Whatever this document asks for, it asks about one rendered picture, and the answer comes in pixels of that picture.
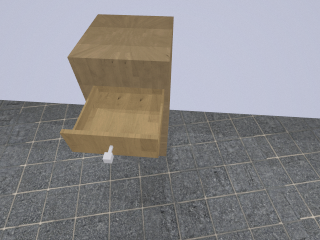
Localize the drawer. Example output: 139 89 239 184
60 85 165 158

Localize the handle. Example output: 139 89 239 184
102 145 114 164

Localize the cabinet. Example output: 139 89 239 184
67 14 174 157

